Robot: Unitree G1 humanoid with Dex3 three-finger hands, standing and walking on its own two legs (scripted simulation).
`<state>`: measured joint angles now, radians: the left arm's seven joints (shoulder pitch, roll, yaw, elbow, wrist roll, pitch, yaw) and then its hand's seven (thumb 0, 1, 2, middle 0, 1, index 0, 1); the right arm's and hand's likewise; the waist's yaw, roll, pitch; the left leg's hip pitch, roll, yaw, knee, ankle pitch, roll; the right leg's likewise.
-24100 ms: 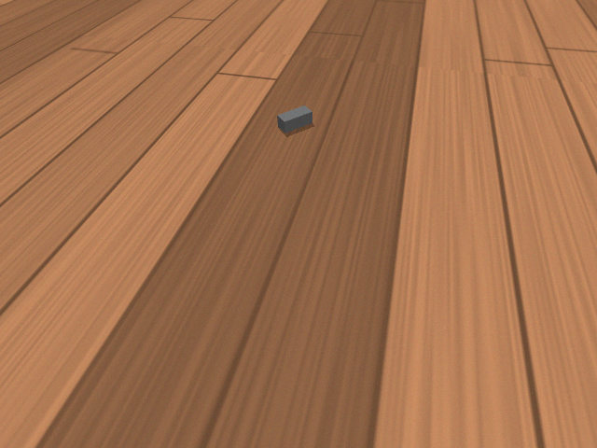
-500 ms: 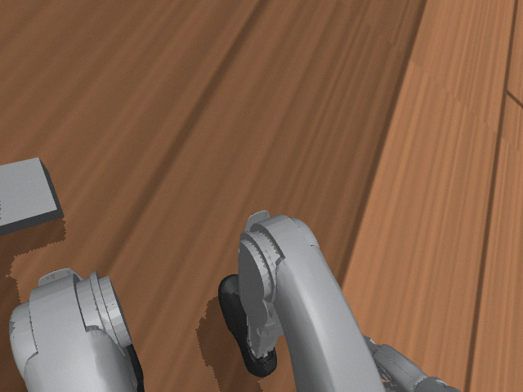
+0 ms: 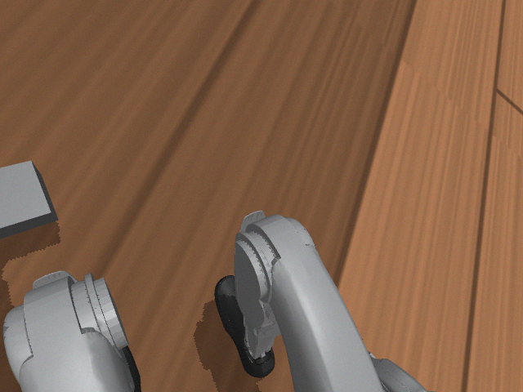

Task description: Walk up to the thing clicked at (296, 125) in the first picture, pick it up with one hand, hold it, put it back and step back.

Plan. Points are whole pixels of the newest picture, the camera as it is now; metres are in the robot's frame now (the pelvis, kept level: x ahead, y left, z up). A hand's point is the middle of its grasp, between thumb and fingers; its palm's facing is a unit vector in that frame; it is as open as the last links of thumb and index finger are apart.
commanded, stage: settle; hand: left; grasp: from above
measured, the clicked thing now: out of the picture +0.43 +0.31 -0.26
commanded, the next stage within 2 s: lift in 0.78 s
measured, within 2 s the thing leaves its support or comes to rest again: leaves its support in 0.26 s
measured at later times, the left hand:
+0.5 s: hand out of the picture +0.42 +0.32 -0.17, palm faces -0.41 -0.07 -0.91, open 11.7 cm
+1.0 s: hand out of the picture +0.41 +0.31 -0.11, palm faces -0.43 -0.08 -0.90, open 11.7 cm
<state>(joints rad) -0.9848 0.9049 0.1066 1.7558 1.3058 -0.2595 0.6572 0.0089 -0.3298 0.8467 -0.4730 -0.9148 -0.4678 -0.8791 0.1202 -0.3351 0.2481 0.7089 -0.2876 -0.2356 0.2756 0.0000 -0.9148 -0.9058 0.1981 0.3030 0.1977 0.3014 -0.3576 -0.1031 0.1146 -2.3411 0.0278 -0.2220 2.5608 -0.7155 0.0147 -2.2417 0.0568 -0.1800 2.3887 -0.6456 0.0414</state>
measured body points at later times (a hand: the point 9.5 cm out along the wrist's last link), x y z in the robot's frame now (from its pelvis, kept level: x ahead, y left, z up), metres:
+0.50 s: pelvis +0.01 +0.00 +0.02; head +0.24 +0.09 +0.40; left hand +0.43 +0.32 -0.11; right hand +0.11 -0.26 -0.07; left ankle +0.07 +0.12 -0.27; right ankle +0.12 -0.11 -0.27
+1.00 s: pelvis +0.00 -0.01 +0.05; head +0.21 +0.08 +0.44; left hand +0.42 +0.31 -0.05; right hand +0.09 -0.28 -0.05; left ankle +0.07 +0.12 -0.27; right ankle +0.12 -0.11 -0.27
